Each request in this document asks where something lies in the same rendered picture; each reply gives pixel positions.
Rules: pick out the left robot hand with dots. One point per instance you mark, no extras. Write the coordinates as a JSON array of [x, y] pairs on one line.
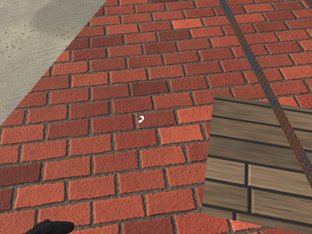
[[51, 227]]

